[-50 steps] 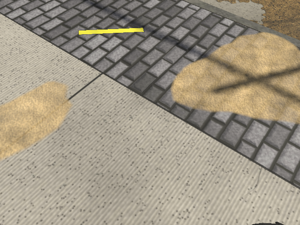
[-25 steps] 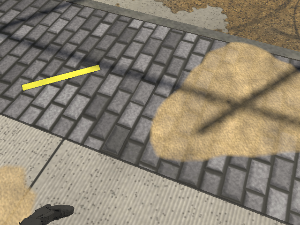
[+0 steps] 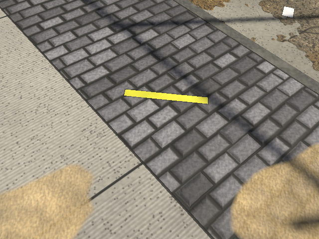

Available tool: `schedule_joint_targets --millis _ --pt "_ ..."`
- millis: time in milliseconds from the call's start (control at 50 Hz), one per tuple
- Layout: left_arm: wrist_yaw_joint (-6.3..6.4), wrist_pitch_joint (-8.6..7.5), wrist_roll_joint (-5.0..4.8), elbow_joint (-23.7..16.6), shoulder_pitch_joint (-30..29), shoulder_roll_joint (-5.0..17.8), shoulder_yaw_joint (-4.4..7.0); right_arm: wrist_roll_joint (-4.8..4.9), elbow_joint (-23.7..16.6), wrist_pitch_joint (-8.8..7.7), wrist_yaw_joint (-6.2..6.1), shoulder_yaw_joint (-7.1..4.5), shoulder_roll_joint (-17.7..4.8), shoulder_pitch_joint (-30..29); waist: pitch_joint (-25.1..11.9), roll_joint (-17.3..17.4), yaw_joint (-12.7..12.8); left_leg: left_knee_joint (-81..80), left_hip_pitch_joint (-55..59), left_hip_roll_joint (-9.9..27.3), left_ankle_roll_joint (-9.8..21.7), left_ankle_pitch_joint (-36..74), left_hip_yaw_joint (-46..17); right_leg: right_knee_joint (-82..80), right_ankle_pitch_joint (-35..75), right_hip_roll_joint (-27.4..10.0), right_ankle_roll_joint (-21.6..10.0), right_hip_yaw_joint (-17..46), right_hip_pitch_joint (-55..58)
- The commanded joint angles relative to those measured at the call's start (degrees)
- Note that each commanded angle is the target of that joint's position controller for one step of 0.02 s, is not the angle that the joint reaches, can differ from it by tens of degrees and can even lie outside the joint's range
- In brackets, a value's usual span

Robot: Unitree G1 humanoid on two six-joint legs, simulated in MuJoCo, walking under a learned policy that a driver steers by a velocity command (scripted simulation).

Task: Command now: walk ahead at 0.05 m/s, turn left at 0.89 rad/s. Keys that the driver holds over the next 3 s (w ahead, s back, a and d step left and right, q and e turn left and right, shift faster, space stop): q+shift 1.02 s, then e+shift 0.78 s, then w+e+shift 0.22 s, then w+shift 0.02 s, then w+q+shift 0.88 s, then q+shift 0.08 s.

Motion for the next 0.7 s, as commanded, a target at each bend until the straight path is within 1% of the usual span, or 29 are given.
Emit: schedule_joint_targets --millis 20,40,60,80,100,120,140,160,180,200,240,280,320,360,380,400,420,440,460,480,500,520,540,560,580,600,640,700 --pt "-0.67 -0.17 -1.33 -2.1 -0.6 6.2 2.03 -0.86 -2.0 -0.17 -0.03 -2.91 -6.5 6.2 -7.7 -0.8 -2.6 -12.7 12.6 -3.2 4.7 7.3 -0.1 4.1 2.6 -10.2 -4.3 4.6 2.3" --pt "-0.94 0.31 0.35 -2.3 1.9 4.6 1.87 -1.18 -2.8 -0.61 -1.11 -4.92 -14.1 8.2 -5.1 15.9 -1.3 -19.2 18.5 8.0 10.0 30.9 -17.8 21.6 -13.9 -3.0 1.3 -0.4 -10.0" --pt "-0.48 0.35 2.06 -6.2 -3.2 4.3 1.52 -2.73 -4.8 -2.0 -0.97 -5.04 -17.7 7.0 -6.4 21.9 -1.3 -22.6 21.9 14.6 20.4 30.6 -36.0 35.5 -26.6 5.8 4.1 8.8 -25.2" --pt "-0.23 0.21 1.68 -6.7 -6.7 6.0 1.92 -3.03 -5.0 -3.42 -0.26 -4.81 -15.6 7.7 -10.0 13.4 -3.8 -23.8 23.3 14.0 20.8 25.9 -34.2 42.0 -24.7 5.9 2.7 16.5 -27.4" --pt "-0.02 -0.02 0.52 -6.8 -6.9 5.8 2.0 -2.28 -4.9 -4.35 -0.4 -4.51 -14.5 6.1 -9.5 10.2 -2.2 -23.5 23.0 11.2 17.9 22.9 -30.6 41.6 -19.4 5.4 1.3 18.7 -28.0" --pt "0.42 -0.17 0.63 -5.5 -5.0 5.9 2.17 -0.88 -5.4 -4.33 -0.92 -4.1 -12.3 3.0 -9.4 6.2 -0.3 -22.3 22.3 8.8 14.8 21.1 -27.2 39.6 -15.0 4.3 0.9 19.7 -27.6" --pt "0.69 -0.31 1.04 -5.3 -4.4 6.6 2.38 0.01 -6.3 -3.8 -1.61 -3.56 -10.6 0.4 -9.6 6.3 0.7 -21.7 20.5 7.8 13.4 21.3 -25.5 36.9 -12.2 4.1 1.0 20.1 -25.9" --pt "0.46 -0.5 1.08 -5.0 -4.2 6.3 2.37 -0.06 -7.2 -3.31 -2.25 -3.18 -9.6 -0.7 -10.8 6.6 1.3 -21.1 18.9 6.3 12.9 23.3 -24.2 35.7 -10.3 5.0 1.4 19.9 -22.9" --pt "0.18 -0.68 0.82 -4.8 -3.9 5.5 2.14 -0.34 -7.6 -2.91 -2.68 -3.09 -9.2 -0.8 -11.7 6.5 1.5 -20.6 18.7 5.2 12.6 24.4 -23.7 33.1 -8.9 6.0 1.9 19.9 -21.3" --pt "-0.05 -0.82 0.49 -4.6 -4.0 4.5 1.79 -0.45 -7.9 -2.62 -3.01 -3.25 -9.3 -0.5 -12.2 5.9 1.2 -20.2 19.1 4.4 12.4 24.4 -23.7 29.1 -8.0 7.0 2.3 20.0 -20.3" --pt "-0.44 -0.95 0.12 -4.5 -4.9 3.2 1.16 -0.13 -8.3 -2.22 -3.47 -3.67 -9.9 0.0 -12.5 5.8 0.5 -19.5 19.3 3.6 12.2 22.3 -25.4 21.6 -6.7 8.4 3.1 20.8 -18.1" --pt "-0.93 -0.95 -0.06 -4.2 -4.7 3.3 0.99 -0.07 -9.0 -1.75 -3.55 -3.98 -10.5 -0.5 -12.4 7.3 0.3 -19.5 17.4 3.0 12.1 18.9 -27.8 16.6 -5.9 9.4 3.3 21.3 -14.9" --pt "-1.36 -1.0 -0.2 -4.0 -4.0 4.3 1.23 -0.12 -9.4 -1.44 -3.25 -4.11 -10.5 -0.9 -11.7 8.8 0.0 -19.5 15.7 2.4 11.8 16.6 -30.6 12.8 -5.8 10.0 3.2 21.8 -12.1" --pt "-1.72 -1.28 -0.33 -4.0 -3.0 5.2 1.61 0.06 -9.9 -1.24 -2.92 -4.17 -10.4 -1.7 -11.1 10.0 0.0 -19.0 14.9 1.6 11.2 15.4 -33.3 8.5 -6.2 10.1 2.6 22.1 -9.2" --pt "-1.88 -1.49 -0.37 -3.8 -2.0 5.7 1.89 0.23 -10.1 -1.16 -2.81 -4.16 -10.3 -2.3 -10.9 10.5 0.4 -18.5 14.3 0.9 10.7 14.8 -34.4 5.2 -5.7 9.9 2.1 22.2 -6.9" --pt "-2.02 -1.69 -0.4 -3.4 -0.1 6.2 2.24 0.51 -10.4 -1.03 -2.73 -4.07 -10.0 -3.5 -10.6 10.4 1.5 -17.3 12.7 -0.4 9.6 13.4 -34.6 -0.2 -2.7 9.4 1.5 21.7 -3.0" --pt "-1.97 -1.78 -0.29 -2.6 2.3 7.0 2.78 0.79 -10.7 -0.88 -2.63 -3.76 -9.2 -4.4 -10.6 9.3 2.6 -15.1 9.6 -2.7 7.9 9.0 -33.5 -6.6 2.9 7.3 0.6 21.4 3.1" --pt "-1.59 -1.4 0.37 -2.7 3.4 10.1 3.64 0.44 -10.5 -0.67 -2.42 -2.82 -5.9 -1.4 -12.6 1.3 0.9 -6.4 3.2 -7.2 5.2 -8.1 -28.4 -9.0 3.8 -3.1 -3.1 29.3 11.2" --pt "-1.24 -0.69 2.18 -2.9 1.5 13.2 3.97 0.68 -11.9 -0.96 -2.14 -2.45 -4.7 1.0 -10.0 -17.0 -2.6 6.6 -8.1 -15.7 1.9 -21.9 -15.6 -12.4 10.3 -14.0 -12.1 44.2 12.0" --pt "-1.05 -1.05 3.02 -4.9 -1.1 10.1 3.41 -0.31 -10.9 -1.7 -1.66 -3.96 -10.4 2.1 -8.0 -14.9 -2.5 18.9 -11.5 -10.0 -0.6 -20.0 -14.5 -12.9 10.9 -18.3 -16.1 46.3 9.1" --pt "-0.41 -0.98 2.44 -6.4 -3.9 6.8 2.58 0.02 -9.4 -1.64 -1.36 -4.81 -12.8 2.1 -6.9 -10.7 -2.5 23.3 -10.9 -7.9 -1.5 -15.6 -12.8 -11.9 8.6 -15.2 -14.6 39.0 7.0" --pt "0.21 -0.61 1.7 -7.0 -5.6 5.4 2.17 0.03 -8.1 -1.17 -1.41 -4.82 -12.1 2.4 -5.5 -7.8 -2.6 25.8 -10.7 -7.0 -2.3 -11.8 -11.7 -11.1 5.5 -10.8 -12.2 32.9 5.9" --pt "0.84 -0.34 0.97 -7.1 -5.7 5.1 1.96 -0.19 -8.0 -0.8 -1.36 -4.38 -10.6 2.5 -4.9 -7.1 -2.0 29.2 -12.3 -6.3 -3.0 -8.8 -10.6 -10.9 5.6 -9.3 -11.4 29.5 6.5" --pt "1.37 -0.08 0.89 -7.0 -4.9 5.4 1.78 0.16 -8.3 -0.61 -1.01 -3.68 -8.8 2.2 -4.2 -6.7 -1.5 30.2 -13.2 -5.3 -3.6 -7.5 -8.7 -11.1 8.2 -8.6 -11.5 26.2 6.5" --pt "1.65 0.13 1.12 -6.7 -3.4 6.0 1.86 0.57 -9.1 -0.64 -0.84 -3.08 -7.5 0.7 -3.8 -6.8 -0.4 28.5 -13.9 -4.3 -4.0 -6.1 -6.7 -11.5 10.2 -8.0 -11.8 23.5 7.4" --pt "1.77 0.33 1.41 -6.3 -1.4 6.6 2.03 0.8 -9.9 -0.73 -0.8 -2.58 -6.5 -1.3 -4.1 -7.5 1.1 26.0 -15.0 -3.4 -4.4 -5.5 -5.4 -11.5 11.9 -8.4 -12.4 21.9 9.8" --pt "1.61 0.63 1.74 -5.8 1.7 7.8 2.45 0.69 -11.1 -0.84 -0.68 -2.08 -5.6 -3.8 -5.6 -8.5 3.2 21.2 -15.6 -1.6 -5.3 -5.8 -4.5 -11.3 15.0 -10.2 -13.5 20.1 14.4" --pt "0.78 0.92 1.52 -6.0 1.7 10.0 3.29 0.27 -11.5 -0.89 -0.1 -1.51 -4.5 -4.2 -7.3 -9.5 3.3 13.1 -10.2 0.0 -5.0 -6.2 -2.8 -10.7 17.5 -11.9 -13.2 15.5 14.7"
